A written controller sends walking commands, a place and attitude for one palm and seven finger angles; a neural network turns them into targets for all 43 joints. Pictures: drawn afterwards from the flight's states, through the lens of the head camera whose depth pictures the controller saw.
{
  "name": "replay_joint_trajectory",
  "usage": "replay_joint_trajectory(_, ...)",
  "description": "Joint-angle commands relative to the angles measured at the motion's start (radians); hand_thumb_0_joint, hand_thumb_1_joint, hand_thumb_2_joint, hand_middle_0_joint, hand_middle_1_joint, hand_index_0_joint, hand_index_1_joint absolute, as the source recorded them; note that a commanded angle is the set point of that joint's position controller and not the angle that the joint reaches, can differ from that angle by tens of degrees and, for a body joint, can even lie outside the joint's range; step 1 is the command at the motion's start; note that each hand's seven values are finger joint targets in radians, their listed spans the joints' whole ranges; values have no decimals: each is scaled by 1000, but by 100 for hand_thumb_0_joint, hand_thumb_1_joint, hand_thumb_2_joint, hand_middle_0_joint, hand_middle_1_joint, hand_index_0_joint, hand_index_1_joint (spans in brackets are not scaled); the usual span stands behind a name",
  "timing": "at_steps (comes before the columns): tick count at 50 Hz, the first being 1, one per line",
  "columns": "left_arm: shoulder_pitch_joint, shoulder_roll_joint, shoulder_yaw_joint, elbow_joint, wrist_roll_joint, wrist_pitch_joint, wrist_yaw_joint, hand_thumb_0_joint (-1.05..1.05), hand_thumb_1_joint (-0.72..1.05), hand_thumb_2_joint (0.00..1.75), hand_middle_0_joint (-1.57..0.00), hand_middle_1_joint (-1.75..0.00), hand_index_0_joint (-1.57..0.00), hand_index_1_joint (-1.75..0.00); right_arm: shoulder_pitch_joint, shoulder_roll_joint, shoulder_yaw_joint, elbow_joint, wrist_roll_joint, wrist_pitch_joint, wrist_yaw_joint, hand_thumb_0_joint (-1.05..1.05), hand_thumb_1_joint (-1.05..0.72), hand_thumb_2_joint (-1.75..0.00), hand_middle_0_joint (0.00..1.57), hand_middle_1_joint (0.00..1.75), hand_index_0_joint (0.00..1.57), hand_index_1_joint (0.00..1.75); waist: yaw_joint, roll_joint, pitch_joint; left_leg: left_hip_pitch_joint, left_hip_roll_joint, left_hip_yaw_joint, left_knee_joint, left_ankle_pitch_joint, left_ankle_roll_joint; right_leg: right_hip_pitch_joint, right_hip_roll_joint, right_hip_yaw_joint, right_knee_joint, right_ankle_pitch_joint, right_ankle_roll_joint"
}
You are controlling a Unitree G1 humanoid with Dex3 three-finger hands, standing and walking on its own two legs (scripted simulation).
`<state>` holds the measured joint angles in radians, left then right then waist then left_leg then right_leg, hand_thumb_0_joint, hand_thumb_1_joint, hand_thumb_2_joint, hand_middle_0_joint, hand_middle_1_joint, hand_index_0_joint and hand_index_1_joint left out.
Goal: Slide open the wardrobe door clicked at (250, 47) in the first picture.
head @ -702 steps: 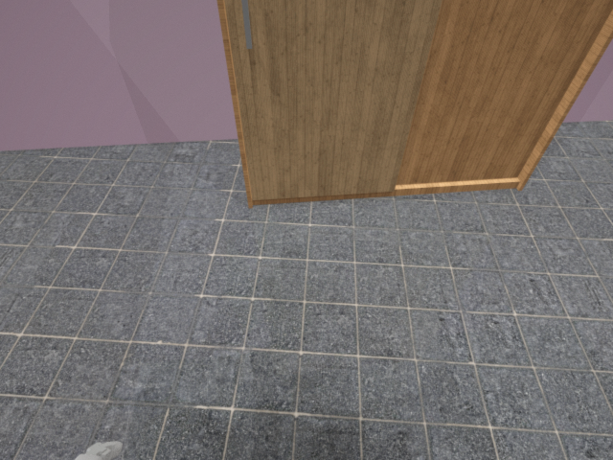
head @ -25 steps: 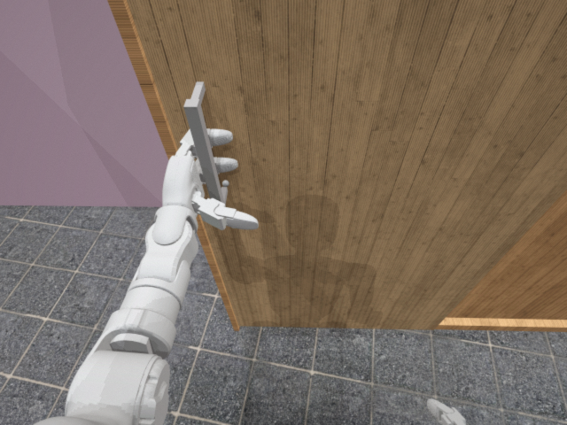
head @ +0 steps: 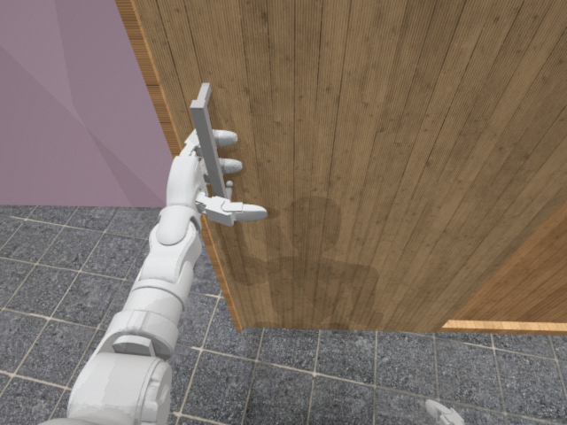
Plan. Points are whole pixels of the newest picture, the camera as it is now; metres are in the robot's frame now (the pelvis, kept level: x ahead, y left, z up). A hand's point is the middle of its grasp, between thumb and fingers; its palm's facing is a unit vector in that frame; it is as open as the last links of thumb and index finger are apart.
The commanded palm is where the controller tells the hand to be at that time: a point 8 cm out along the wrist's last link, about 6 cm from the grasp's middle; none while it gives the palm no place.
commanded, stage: grip the handle and tug to test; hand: left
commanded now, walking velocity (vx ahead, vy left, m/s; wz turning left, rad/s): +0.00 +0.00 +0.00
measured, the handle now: (216, 160) +0.47 +0.12 +0.11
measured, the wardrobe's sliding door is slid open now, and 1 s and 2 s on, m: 0.00 0.00 0.00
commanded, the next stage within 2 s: tug the door sideways, standing still in 1.20 s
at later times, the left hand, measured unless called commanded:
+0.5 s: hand (226, 184) +0.42 +0.10 +0.11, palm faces -0.01 -1.00 -0.01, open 5.6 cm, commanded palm +0.38 +0.14 +0.11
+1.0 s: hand (226, 184) +0.42 +0.10 +0.11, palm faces -0.02 -1.00 -0.01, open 5.3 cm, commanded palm +0.37 +0.14 +0.11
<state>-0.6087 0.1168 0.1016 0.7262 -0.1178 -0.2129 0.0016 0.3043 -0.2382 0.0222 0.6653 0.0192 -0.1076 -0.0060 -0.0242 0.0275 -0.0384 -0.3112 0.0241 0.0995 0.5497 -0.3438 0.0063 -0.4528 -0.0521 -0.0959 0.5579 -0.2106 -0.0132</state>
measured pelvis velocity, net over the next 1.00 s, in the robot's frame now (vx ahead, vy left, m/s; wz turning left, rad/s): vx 0.01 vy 0.00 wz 0.00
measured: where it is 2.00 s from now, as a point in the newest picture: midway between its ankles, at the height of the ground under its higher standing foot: outside the picture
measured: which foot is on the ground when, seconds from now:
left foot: down 0.00-1.00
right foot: down 0.00-1.00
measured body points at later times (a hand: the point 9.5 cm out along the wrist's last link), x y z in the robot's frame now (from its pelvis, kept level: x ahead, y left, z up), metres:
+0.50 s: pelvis +0.00 +0.00 +0.00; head +0.04 -0.01 +0.45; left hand +0.41 +0.15 +0.12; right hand +0.11 -0.24 -0.12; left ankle -0.04 +0.11 -0.73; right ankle +0.04 -0.11 -0.73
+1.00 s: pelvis +0.01 +0.00 +0.00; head +0.04 -0.02 +0.45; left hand +0.41 +0.15 +0.12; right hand +0.13 -0.24 -0.11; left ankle -0.04 +0.11 -0.73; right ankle +0.04 -0.11 -0.73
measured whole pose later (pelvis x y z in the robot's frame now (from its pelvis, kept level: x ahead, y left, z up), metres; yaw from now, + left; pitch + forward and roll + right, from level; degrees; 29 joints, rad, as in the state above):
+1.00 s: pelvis +0.01 +0.00 +0.00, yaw +0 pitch +6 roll +0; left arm -0.54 0.11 0.09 0.61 -0.12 -0.16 0.00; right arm 0.30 -0.24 0.02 0.64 0.01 -0.11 0.00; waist -0.01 0.03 -0.05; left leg -0.29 0.03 0.10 0.54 -0.35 0.01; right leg -0.44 -0.05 -0.09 0.55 -0.22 -0.01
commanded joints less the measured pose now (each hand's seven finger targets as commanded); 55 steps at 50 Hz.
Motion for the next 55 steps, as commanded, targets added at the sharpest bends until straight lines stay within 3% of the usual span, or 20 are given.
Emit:
replay_joint_trajectory(1, -400, 104, 15, -262, -1, -84, -11, 0, 6, 54, -36, -128, -36, -128, 6, -117, -43, -112, 3, -42, -9, 0, -90, -90, 20, 30, 20, 30, -8, -70, -355, 7, -18, -54, -63, 327, 5, 311, 45, 54, -12, 336, -9)
replay_joint_trajectory(3, -399, 80, -10, -261, -1, -82, -16, 0, 15, 58, -37, -129, -37, -129, 0, -117, -43, -121, 5, -43, -8, 0, -90, -90, 20, 30, 20, 30, -12, -74, -325, 7, -15, -57, -69, 320, 5, 299, 45, 49, -15, 320, -9)
replay_joint_trajectory(5, -406, 107, 13, -264, 0, -79, -15, 0, 25, 62, -38, -131, -38, -131, 3, -120, -42, -117, 5, -42, -10, 0, -90, -90, 20, 30, 20, 30, -9, -83, -333, 0, -18, -58, -72, 307, 6, 309, 46, 52, -18, 315, -10)
replay_joint_trajectory(8, -413, 114, 13, -265, 5, -74, -14, 0, 39, 68, -40, -133, -40, -133, 3, -119, -42, -116, 5, -39, -13, 0, -90, -90, 20, 30, 20, 30, -13, -61, -327, 7, -18, -57, -72, 304, 5, 303, 43, 50, -21, 305, -10)
replay_joint_trajectory(9, -412, 89, -7, -276, 2, -72, -16, 0, 43, 70, -40, -133, -40, -133, -2, -115, -40, -119, 5, -41, -12, 0, -90, -90, 20, 30, 20, 30, -14, -43, -326, 9, -19, -55, -72, 304, 5, 296, 45, 51, -20, 307, -10)
replay_joint_trajectory(11, -407, 80, -5, -273, -2, -69, -14, 0, 53, 74, -41, -135, -41, -135, 3, -116, -42, -117, 4, -43, -12, 0, -90, -90, 20, 30, 20, 30, -14, -74, -334, 14, -17, -58, -72, 311, 4, 297, 48, 47, -19, 311, -10)
replay_joint_trajectory(17, -380, 65, -20, -335, 1, -75, -14, 0, 81, 86, -44, -139, -44, -139, 5, -113, -47, -121, 1, -50, -5, 0, -90, -90, 20, 30, 20, 30, -3, -41, -377, 47, -13, -56, -61, 403, -1, 313, 47, 48, -6, 376, -12)
replay_joint_trajectory(18, -348, 79, -13, -317, 3, -70, -14, 0, 85, 88, -44, -139, -44, -139, 6, -118, -49, -123, 1, -46, -4, 0, -90, -90, 20, 30, 20, 30, -1, -68, -364, 38, -11, -57, -60, 405, 0, 317, 46, 45, -7, 375, -11)
replay_joint_trajectory(19, -363, 43, -48, -312, 2, -66, -18, 0, 90, 90, -45, -140, -45, -140, -1, -114, -44, -122, 3, -46, -4, 0, -90, -90, 20, 30, 20, 30, -14, -69, -333, 30, -11, -58, -65, 381, 0, 297, 47, 42, -11, 359, -9)
replay_joint_trajectory(23, -373, 41, -53, -346, 7, -63, -15, 0, 90, 90, -45, -140, -45, -140, -3, -115, -48, -129, 2, -46, -5, 0, -90, -90, 20, 30, 20, 30, -5, -32, -352, 53, -12, -61, -64, 388, -2, 292, 45, 42, -9, 343, -12)
replay_joint_trajectory(26, -379, 37, -56, -336, 5, -55, -15, 0, 90, 90, -45, -140, -45, -140, 3, -115, -47, -120, 1, -46, -5, 0, -90, -90, 20, 30, 20, 30, -17, -80, -344, 47, -10, -62, -62, 383, 0, 289, 48, 42, -12, 353, -9)
replay_joint_trajectory(29, -374, 40, -54, -336, 4, -49, -15, 0, 90, 90, -45, -140, -45, -140, -1, -114, -45, -120, 1, -45, -6, 0, -90, -90, 20, 30, 20, 30, -12, -54, -344, 46, -13, -62, -60, 388, 0, 292, 46, 42, -9, 359, -10)
replay_joint_trajectory(32, -400, 49, -47, -331, 7, -46, -14, 0, 90, 90, -45, -140, -45, -140, 1, -115, -45, -117, 0, -43, -9, 0, -90, -90, 20, 30, 20, 30, -21, -95, -342, 34, -15, -62, -61, 362, 3, 296, 47, 41, -12, 354, -8)
replay_joint_trajectory(35, -395, 56, -40, -328, 7, -41, -17, 0, 90, 90, -45, -140, -45, -140, -2, -113, -42, -117, 0, -41, -9, 0, -90, -90, 20, 30, 20, 30, -13, -42, -344, 47, -16, -62, -56, 390, 0, 289, 44, 42, -8, 364, -11)
replay_joint_trajectory(37, -414, 49, -48, -319, 8, -39, -17, 0, 90, 90, -45, -140, -45, -140, -2, -112, -42, -115, 0, -40, -10, 0, -90, -90, 20, 30, 20, 30, -22, -68, -331, 29, -19, -62, -59, 356, 2, 289, 45, 43, -12, 349, -9)
replay_joint_trajectory(43, -339, 24, -65, -329, 4, -41, -24, 0, 90, 90, -45, -140, -45, -140, -9, -111, -43, -131, -2, -42, -5, 0, -90, -90, 20, 30, 20, 30, -3, -59, -348, 43, -17, -63, -56, 390, 0, 298, 43, 39, -5, 359, -11)
replay_joint_trajectory(49, -222, 41, -42, -397, -5, -30, -35, 0, 90, 90, -45, -140, -45, -140, -28, -108, -42, -153, 0, -42, 2, 0, -90, -90, 20, 30, 20, 30, 26, -65, -370, 36, -12, -52, -60, 442, 1, 348, 40, 44, 2, 418, -14)
replay_joint_trajectory(51, -223, 41, -42, -432, -8, -22, -38, 0, 90, 90, -45, -140, -45, -140, -31, -109, -42, -157, 0, -41, 4, 0, -90, -90, 20, 30, 20, 30, 22, -75, -366, 36, -13, -50, -61, 439, 1, 353, 41, 45, 0, 426, -13)
replay_joint_trajectory(52, -184, 50, -26, -441, -12, -18, -39, 0, 90, 90, -45, -140, -45, -140, -34, -109, -43, -162, 0, -40, 5, 0, -90, -90, 20, 30, 20, 30, 33, -99, -366, 27, -12, -47, -64, 438, 3, 370, 42, 47, -2, 436, -13)
replay_joint_trajectory(55, -94, 73, -2, -507, -14, -6, -43, 0, 90, 90, -45, -140, -45, -140, -46, -106, -44, -180, 1, -33, 8, 0, -90, -90, 20, 30, 20, 30, 53, -76, -377, 30, -10, -37, -68, 485, 3, 407, 37, 53, -1, 486, -16)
